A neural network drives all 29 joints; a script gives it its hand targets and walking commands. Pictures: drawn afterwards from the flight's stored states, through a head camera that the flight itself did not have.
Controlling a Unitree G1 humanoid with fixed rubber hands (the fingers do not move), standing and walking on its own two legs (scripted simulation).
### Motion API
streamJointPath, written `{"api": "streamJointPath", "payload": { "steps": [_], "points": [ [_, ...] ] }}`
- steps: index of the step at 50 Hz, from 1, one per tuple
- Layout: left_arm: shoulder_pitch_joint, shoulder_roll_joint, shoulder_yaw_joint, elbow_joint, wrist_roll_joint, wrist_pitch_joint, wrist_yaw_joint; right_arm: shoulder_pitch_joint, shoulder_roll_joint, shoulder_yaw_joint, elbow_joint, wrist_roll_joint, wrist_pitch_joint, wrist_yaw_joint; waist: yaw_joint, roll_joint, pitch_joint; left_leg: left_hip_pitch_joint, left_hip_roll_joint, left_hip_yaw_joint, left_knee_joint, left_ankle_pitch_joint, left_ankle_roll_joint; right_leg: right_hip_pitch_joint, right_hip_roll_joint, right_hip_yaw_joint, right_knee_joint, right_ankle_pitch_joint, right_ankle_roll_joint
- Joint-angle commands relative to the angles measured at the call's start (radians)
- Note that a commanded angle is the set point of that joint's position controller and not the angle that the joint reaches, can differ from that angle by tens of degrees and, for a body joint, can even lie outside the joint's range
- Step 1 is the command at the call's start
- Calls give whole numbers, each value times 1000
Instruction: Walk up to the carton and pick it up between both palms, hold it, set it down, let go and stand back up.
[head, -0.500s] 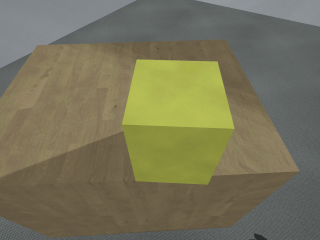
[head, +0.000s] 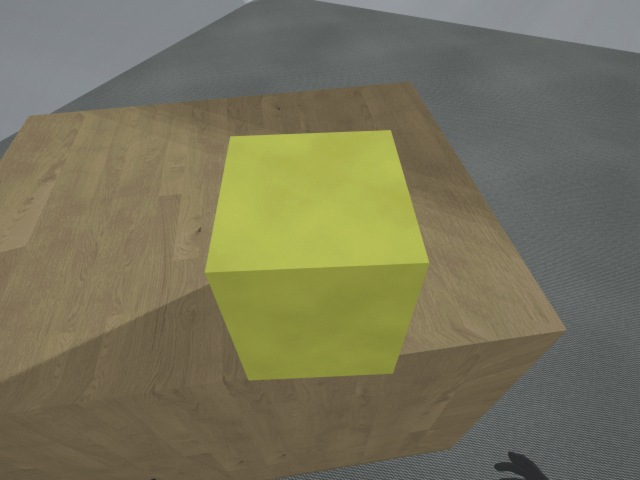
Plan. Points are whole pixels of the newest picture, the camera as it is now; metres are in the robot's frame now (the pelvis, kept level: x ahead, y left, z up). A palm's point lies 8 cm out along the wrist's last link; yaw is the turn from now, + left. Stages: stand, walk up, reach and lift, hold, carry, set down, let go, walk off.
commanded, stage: walk up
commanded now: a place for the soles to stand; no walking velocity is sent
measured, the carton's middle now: (316, 261) +0.37 +0.01 +0.08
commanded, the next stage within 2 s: reach and lift in 0.98 s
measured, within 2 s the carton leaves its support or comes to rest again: neither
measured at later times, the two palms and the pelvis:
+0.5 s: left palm out of the picture +0.10 +0.24 -0.10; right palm out of the picture +0.04 -0.29 -0.10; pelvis -0.02 -0.02 +0.00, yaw -5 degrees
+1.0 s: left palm out of the picture +0.12 +0.23 -0.10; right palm out of the picture +0.03 -0.30 -0.10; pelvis -0.01 -0.02 +0.00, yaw -7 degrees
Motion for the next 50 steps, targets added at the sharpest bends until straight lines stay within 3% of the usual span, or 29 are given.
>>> {"api": "streamJointPath", "payload": {
  "steps": [1, 4, 7, 9, 13, 14, 18, 21, 23, 25, 28, 34, 38, 46, 49, 50],
  "points": [
    [-1, 160, 60, -80, 4, -14, 4, -4, -148, -52, -99, -4, -20, -10, -2, -3, -22, 78, 141, -177, -105, 72, 54, -102, -63, 96, -29, 200, -42],
    [19, 146, 62, -85, 11, -4, 1, 7, -175, -62, -103, -9, -19, -17, 4, 33, -59, 79, 195, -177, -105, 116, 92, -69, -47, 69, 33, 186, -36],
    [24, 148, 68, -89, 10, 0, -4, -7, -179, -66, -115, -9, -10, -17, 7, 55, -61, 42, 204, -162, -104, 37, 98, -56, -43, 69, 41, 145, -39],
    [19, 161, 75, -94, 8, -1, -7, -21, -170, -64, -123, -6, -3, -15, 10, 35, -39, 27, 173, -143, -75, -36, 77, -81, -53, 108, 5, 141, -50],
    [-20, 207, 85, -99, -3, 1, -4, 3, -118, -55, -129, 5, 3, -13, 0, -90, 0, 64, 20, -120, 59, -167, 6, -221, -129, 315, -204, -36, -117],
    [-38, 208, 83, -99, -4, 3, -1, 14, -113, -55, -126, 3, 0, -14, -6, -103, 18, 70, 8, -133, 55, -165, 0, -242, -131, 329, -221, -58, -126],
    [-57, 162, 70, -102, 10, 9, -2, 79, -144, -60, -102, -9, -31, -21, -22, -108, -71, 96, 38, -173, -31, -53, 14, -127, -86, 260, -156, 35, -90],
    [-30, 137, 64, -98, 9, 14, -14, 31, -165, -64, -111, -14, -39, -27, 5, -30, -39, 51, 112, -242, -123, -143, 35, -136, -46, 200, -106, -28, -56],
    [-4, 127, 64, -91, 14, 13, -19, 22, -180, -66, -108, -7, -37, -26, 23, 31, -3, -11, 163, -279, -183, -178, 58, -103, -16, 152, -50, 6, -39],
    [8, 134, 67, -87, 16, 8, -21, 19, -180, -65, -106, -5, -36, -25, 31, 55, 1, -44, 183, -275, -197, -164, 71, -62, -15, 137, -24, 53, -34],
    [-2, 145, 71, -86, 12, 1, -19, 30, -171, -61, -105, -2, -34, -20, 23, 50, -11, -28, 153, -223, -156, -125, 56, -56, -33, 167, -48, 99, -40],
    [-41, 156, 68, -81, 2, 4, -7, 81, -147, -58, -101, -1, -28, -18, -8, -31, -42, 90, 75, -176, -48, -51, 25, -138, -67, 262, -138, 81, -62],
    [-46, 144, 64, -77, 4, 9, -5, 93, -157, -61, -101, -4, -32, -23, -9, -38, -40, 99, 89, -190, -60, -31, 30, -141, -51, 245, -126, 101, -58],
    [-34, 138, 67, -74, 8, 12, -10, 79, -179, -66, -104, -5, -29, -25, 5, 14, -44, 57, 148, -205, -102, -3, 62, -87, -22, 186, -35, 166, -40],
    [-35, 144, 70, -75, 7, 12, -9, 72, -176, -66, -107, -4, -24, -25, 6, 12, -36, 49, 142, -193, -89, -18, 59, -92, -27, 196, -43, 160, -41],
    [-552, 159, 51, -105, 17, 172, 33, -381, -74, -161, 1, -62, -178, 27, 19, 36, 41, -205, -4, -126, 24, -261, -31, -185, -60, -43, 15, -291, -93]
  ]
}}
